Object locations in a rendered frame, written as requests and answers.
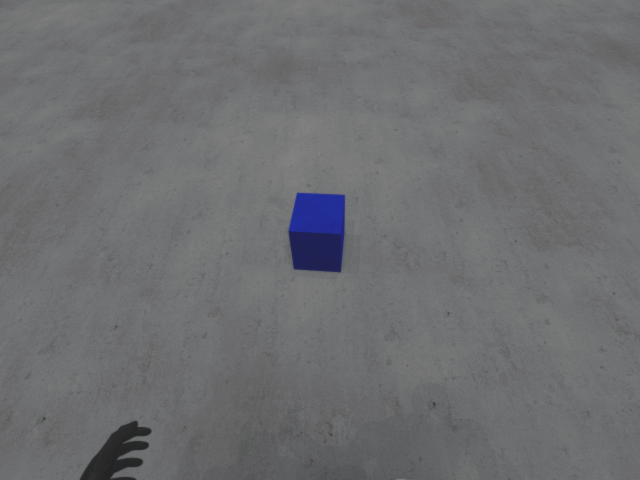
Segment carton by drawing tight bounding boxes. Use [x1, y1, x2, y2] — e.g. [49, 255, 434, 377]
[289, 193, 345, 272]

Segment left robot hand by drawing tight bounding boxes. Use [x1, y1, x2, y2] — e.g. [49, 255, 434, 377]
[80, 421, 151, 480]

